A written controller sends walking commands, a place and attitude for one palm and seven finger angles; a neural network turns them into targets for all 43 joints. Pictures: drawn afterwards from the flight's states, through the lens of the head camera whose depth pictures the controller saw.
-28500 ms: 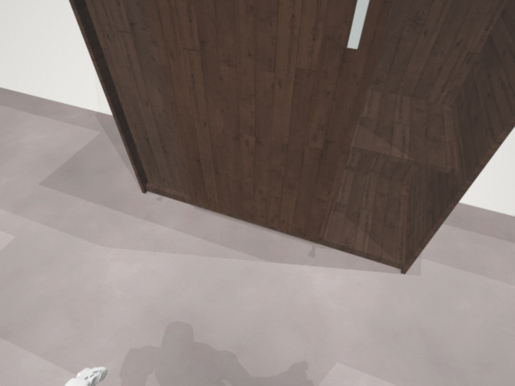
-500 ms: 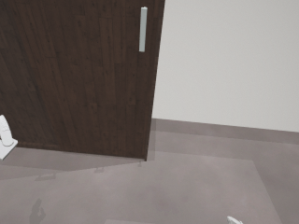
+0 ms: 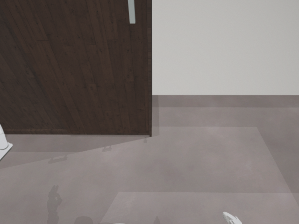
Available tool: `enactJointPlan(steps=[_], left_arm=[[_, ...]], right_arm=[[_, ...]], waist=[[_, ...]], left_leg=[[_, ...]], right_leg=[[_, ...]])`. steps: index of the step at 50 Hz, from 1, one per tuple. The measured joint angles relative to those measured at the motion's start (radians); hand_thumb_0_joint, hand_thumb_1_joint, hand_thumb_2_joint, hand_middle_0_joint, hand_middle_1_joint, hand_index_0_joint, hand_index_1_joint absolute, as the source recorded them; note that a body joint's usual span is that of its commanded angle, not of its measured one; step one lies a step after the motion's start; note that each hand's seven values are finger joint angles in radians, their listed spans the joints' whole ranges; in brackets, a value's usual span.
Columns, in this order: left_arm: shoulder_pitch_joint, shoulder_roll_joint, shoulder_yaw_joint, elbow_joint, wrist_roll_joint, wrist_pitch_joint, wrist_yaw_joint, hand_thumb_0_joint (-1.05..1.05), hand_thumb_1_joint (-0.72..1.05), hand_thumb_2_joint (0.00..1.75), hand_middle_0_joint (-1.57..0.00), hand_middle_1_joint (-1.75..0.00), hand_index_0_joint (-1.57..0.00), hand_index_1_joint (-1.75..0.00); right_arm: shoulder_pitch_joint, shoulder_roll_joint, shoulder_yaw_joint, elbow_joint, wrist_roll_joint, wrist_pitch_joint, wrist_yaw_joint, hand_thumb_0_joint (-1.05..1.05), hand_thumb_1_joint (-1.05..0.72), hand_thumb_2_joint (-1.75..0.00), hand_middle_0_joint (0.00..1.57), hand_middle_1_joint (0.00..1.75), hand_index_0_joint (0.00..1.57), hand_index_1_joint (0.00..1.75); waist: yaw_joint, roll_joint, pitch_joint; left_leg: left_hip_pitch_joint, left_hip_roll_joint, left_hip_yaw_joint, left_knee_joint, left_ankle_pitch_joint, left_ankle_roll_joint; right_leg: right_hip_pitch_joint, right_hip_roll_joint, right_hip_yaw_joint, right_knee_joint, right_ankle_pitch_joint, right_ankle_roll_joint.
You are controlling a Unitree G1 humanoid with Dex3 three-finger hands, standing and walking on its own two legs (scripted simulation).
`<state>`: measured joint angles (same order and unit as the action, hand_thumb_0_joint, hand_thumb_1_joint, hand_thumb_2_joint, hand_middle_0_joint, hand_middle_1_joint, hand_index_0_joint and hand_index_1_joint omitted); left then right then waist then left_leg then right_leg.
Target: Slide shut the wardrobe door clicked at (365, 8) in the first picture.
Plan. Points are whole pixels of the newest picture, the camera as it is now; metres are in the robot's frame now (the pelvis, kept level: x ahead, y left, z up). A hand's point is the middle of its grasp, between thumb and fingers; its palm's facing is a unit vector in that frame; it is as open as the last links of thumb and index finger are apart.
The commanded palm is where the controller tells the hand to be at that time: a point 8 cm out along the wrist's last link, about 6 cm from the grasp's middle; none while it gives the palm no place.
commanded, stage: stop stepping back and stand still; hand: left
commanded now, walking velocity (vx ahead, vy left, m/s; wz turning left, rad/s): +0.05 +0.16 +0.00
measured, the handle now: out of the picture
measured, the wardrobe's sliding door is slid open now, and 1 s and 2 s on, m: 0.00 0.00 0.00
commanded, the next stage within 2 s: let the arm hang, fingers relaxed in 0.14 s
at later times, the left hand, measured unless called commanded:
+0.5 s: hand out of the picture +0.15 +0.19 -0.12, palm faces -0.07 -0.97 -0.23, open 7.4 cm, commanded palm none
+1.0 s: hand out of the picture +0.05 +0.25 -0.15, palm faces +0.00 -0.97 -0.26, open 7.3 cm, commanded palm none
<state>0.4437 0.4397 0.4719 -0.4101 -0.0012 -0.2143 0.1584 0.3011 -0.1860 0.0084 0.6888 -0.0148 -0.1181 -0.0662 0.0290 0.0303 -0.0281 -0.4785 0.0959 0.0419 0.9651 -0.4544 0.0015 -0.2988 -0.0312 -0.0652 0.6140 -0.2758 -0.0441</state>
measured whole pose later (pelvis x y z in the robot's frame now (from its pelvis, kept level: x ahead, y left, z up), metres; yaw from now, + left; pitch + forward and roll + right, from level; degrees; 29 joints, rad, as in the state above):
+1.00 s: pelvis +0.03 +0.05 +0.02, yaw +0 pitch -1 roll +0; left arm 0.23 0.21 0.00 1.12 0.02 0.01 0.02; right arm 0.26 -0.17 -0.01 1.09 -0.02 0.01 -0.02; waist 0.00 0.03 0.02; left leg -0.18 -0.02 0.08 0.41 -0.22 0.05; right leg -0.19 -0.03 0.00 0.40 -0.19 0.03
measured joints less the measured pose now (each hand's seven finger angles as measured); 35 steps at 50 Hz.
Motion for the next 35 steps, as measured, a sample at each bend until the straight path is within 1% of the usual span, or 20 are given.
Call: enactJointPlan(steps=[1,3,6,8,10,12,13,14,16,18,19,20,21,23,25,26,28,29,32,35], left_arm=[[-0.003,-0.026,-0.017,0.009,0.001,0.001,-0.005,0.01,0.89,0.9,-0.21,-0.31,-0.21,-0.31],[0.013,-0.073,-0.05,0.025,-0.002,0.001,-0.014,0.01,0.89,0.9,-0.21,-0.31,-0.21,-0.31],[0.051,-0.111,-0.085,0.009,-0.005,0.008,-0.016,0.01,0.89,0.9,-0.21,-0.31,-0.21,-0.31],[0.055,-0.107,-0.101,-0.023,-0.002,0.004,-0.014,0.01,0.89,0.9,-0.21,-0.31,-0.22,-0.31],[0.047,-0.093,-0.104,-0.07,-0.002,-0.005,-0.01,0.01,0.88,0.9,-0.22,-0.31,-0.22,-0.31],[0.026,-0.058,-0.077,-0.098,-0.002,-0.021,-0.002,0.02,0.88,0.9,-0.22,-0.31,-0.22,-0.31],[-0.005,-0.046,-0.084,-0.06,0.012,-0.026,-0.01,0.01,0.88,0.9,-0.22,-0.31,-0.22,-0.31],[-0.053,-0.045,-0.115,0.022,0.023,-0.001,-0.034,0.01,0.89,0.9,-0.21,-0.31,-0.21,-0.31],[-0.146,-0.075,-0.197,0.248,0.033,0.102,-0.078,0.01,0.89,0.9,-0.21,-0.3,-0.21,-0.3],[-0.208,-0.116,-0.282,0.489,0.034,0.191,-0.11,0.0,0.9,0.9,-0.2,-0.3,-0.2,-0.3],[-0.221,-0.131,-0.324,0.591,0.034,0.219,-0.124,0.0,0.9,0.9,-0.2,-0.3,-0.2,-0.3],[-0.221,-0.135,-0.363,0.672,0.035,0.235,-0.136,0.0,0.9,0.9,-0.2,-0.3,-0.2,-0.3],[-0.219,-0.146,-0.398,0.751,0.037,0.241,-0.146,0.01,0.9,0.9,-0.2,-0.3,-0.2,-0.3],[-0.211,-0.203,-0.464,0.914,0.041,0.262,-0.165,0.01,0.91,0.9,-0.2,-0.3,-0.2,-0.3],[-0.183,-0.261,-0.512,1.04,0.042,0.282,-0.177,0.01,0.91,0.9,-0.2,-0.3,-0.2,-0.3],[-0.168,-0.286,-0.525,1.091,0.041,0.285,-0.177,0.01,0.91,0.9,-0.2,-0.3,-0.2,-0.3],[-0.153,-0.311,-0.488,1.147,0.018,0.262,-0.154,-0.02,0.95,0.9,-0.21,-0.3,-0.21,-0.3],[-0.158,-0.301,-0.478,1.169,0.018,0.25,-0.147,-0.03,0.97,0.9,-0.21,-0.3,-0.21,-0.3],[-0.182,-0.253,-0.458,1.257,0.019,0.24,-0.14,-0.05,0.98,0.9,-0.21,-0.3,-0.21,-0.3],[-0.183,-0.228,-0.458,1.343,0.017,0.242,-0.139,-0.04,0.97,0.9,-0.21,-0.3,-0.21,-0.3]], right_arm=[[-0.02,-0.013,-0.004,0.022,-0.002,0.006,0.006,0.01,-0.9,-0.9,0.2,0.3,0.21,0.3],[-0.039,-0.029,-0.011,0.041,-0.001,0.017,0.008,0.01,-0.9,-0.9,0.2,0.3,0.21,0.3],[-0.047,-0.036,-0.015,0.029,0.0,0.007,-0.008,0.01,-0.9,-0.9,0.2,0.3,0.21,0.3],[-0.046,-0.042,-0.02,0.011,-0.003,-0.012,-0.022,0.01,-0.9,-0.9,0.2,0.3,0.21,0.3],[-0.042,-0.061,-0.029,-0.018,-0.007,-0.034,-0.032,0.01,-0.9,-0.9,0.2,0.3,0.21,0.3],[-0.066,-0.05,-0.041,-0.029,-0.004,-0.04,-0.037,0.01,-0.91,-0.9,0.2,0.3,0.2,0.3],[-0.076,-0.054,-0.046,-0.022,-0.007,-0.047,-0.014,0.01,-0.91,-0.9,0.2,0.3,0.2,0.3],[-0.086,-0.067,-0.049,-0.013,-0.011,-0.033,0.012,0.01,-0.91,-0.9,0.2,0.3,0.2,0.3],[-0.112,-0.092,-0.048,0.006,-0.021,0.015,0.042,0.01,-0.91,-0.9,0.2,0.3,0.2,0.3],[-0.128,-0.102,-0.041,0.021,-0.028,0.05,0.055,0.01,-0.91,-0.9,0.2,0.3,0.2,0.3],[-0.129,-0.1,-0.033,0.025,-0.026,0.065,0.061,0.01,-0.91,-0.9,0.2,0.3,0.2,0.3],[-0.126,-0.089,-0.024,0.026,-0.02,0.08,0.066,0.01,-0.91,-0.9,0.2,0.3,0.2,0.3],[-0.125,-0.077,-0.017,0.033,-0.015,0.094,0.07,0.01,-0.91,-0.9,0.2,0.3,0.2,0.3],[-0.109,-0.066,-0.015,0.063,-0.012,0.127,0.078,0.01,-0.91,-0.9,0.2,0.3,0.2,0.3],[-0.078,-0.058,-0.015,0.101,-0.013,0.156,0.084,0.01,-0.91,-0.9,0.2,0.3,0.2,0.3],[-0.065,-0.052,-0.014,0.123,-0.013,0.166,0.085,0.01,-0.91,-0.9,0.2,0.3,0.2,0.3],[-0.035,-0.033,-0.011,0.166,-0.011,0.174,0.084,0.01,-0.91,-0.9,0.2,0.3,0.2,0.3],[-0.018,-0.023,-0.009,0.189,-0.009,0.17,0.082,0.01,-0.91,-0.9,0.2,0.3,0.2,0.3],[0.008,0.014,0.003,0.265,-0.013,0.158,0.071,0.01,-0.91,-0.9,0.2,0.3,0.2,0.3],[0.026,0.022,0.003,0.311,-0.012,0.152,0.059,0.01,-0.91,-0.9,0.2,0.3,0.2,0.3]], waist=[[0.008,0.002,0.009],[0.013,-0.01,0.007],[0.002,-0.049,0.002],[-0.01,-0.07,0.005],[-0.019,-0.06,0.007],[-0.023,-0.086,0.026],[-0.022,-0.084,0.021],[-0.025,-0.066,0.008],[-0.046,-0.011,-0.011],[-0.062,0.033,-0.015],[-0.064,0.037,-0.013],[-0.061,0.016,-0.013],[-0.059,-0.004,-0.008],[-0.071,0.005,0.009],[-0.075,0.014,0.02],[-0.071,0.012,0.031],[-0.06,0.0,0.058],[-0.055,-0.008,0.071],[-0.032,-0.058,0.106],[-0.029,-0.056,0.108]], left_leg=[[-0.031,-0.011,-0.013,0.084,0.001,-0.007],[-0.051,-0.026,-0.012,0.126,0.038,-0.01],[0.005,-0.028,0.015,-0.039,0.089,-0.001],[0.08,-0.032,0.026,-0.209,0.118,0.006],[0.158,-0.029,0.02,-0.367,0.147,0.015],[0.153,-0.038,0.027,-0.348,0.189,-0.007],[0.139,-0.038,0.029,-0.329,0.186,-0.015],[0.12,-0.038,0.023,-0.318,0.183,-0.016],[0.101,-0.042,0.002,-0.322,0.191,-0.012],[0.104,-0.046,-0.008,-0.34,0.206,-0.011],[0.107,-0.049,-0.003,-0.338,0.206,-0.013],[0.105,-0.061,0.014,-0.325,0.199,-0.017],[0.099,-0.071,0.026,-0.298,0.175,-0.022],[0.093,-0.073,0.001,-0.24,0.067,-0.018],[0.089,-0.071,-0.011,-0.186,0.03,-0.011],[0.092,-0.07,-0.014,-0.168,0.037,-0.007],[0.12,-0.065,-0.023,-0.218,0.075,-0.004],[0.146,-0.063,-0.027,-0.283,0.12,0.001],[0.173,-0.076,-0.014,-0.357,0.155,0.015],[0.202,-0.083,-0.003,-0.421,0.181,0.023]], right_leg=[[-0.004,-0.001,0.008,0.015,-0.008,0.01],[0.008,-0.009,0.026,0.0,-0.025,0.027],[0.029,-0.025,0.042,-0.03,-0.022,0.04],[0.036,-0.032,0.037,-0.021,-0.033,0.049],[0.025,-0.022,0.023,0.021,-0.062,0.059],[0.001,-0.03,0.037,0.093,-0.116,0.058],[-0.028,-0.027,0.041,0.15,-0.152,0.063],[-0.066,-0.017,0.046,0.225,-0.196,0.071],[-0.121,0.007,0.058,0.341,-0.264,0.08],[-0.118,0.02,0.058,0.293,-0.261,0.08],[-0.096,0.018,0.055,0.213,-0.2,0.078],[-0.068,0.005,0.062,0.115,-0.119,0.071],[-0.066,-0.006,0.07,0.088,-0.037,0.047],[-0.059,0.001,0.052,0.116,-0.051,0.03],[-0.037,0.012,0.031,0.092,-0.071,0.03],[-0.027,0.02,0.027,0.071,-0.067,0.031],[-0.013,0.037,0.012,0.028,-0.043,0.033],[-0.011,0.043,0.003,0.013,-0.034,0.033],[0.01,0.031,0.013,-0.05,0.001,0.044],[0.04,0.027,0.024,-0.123,0.04,0.052]])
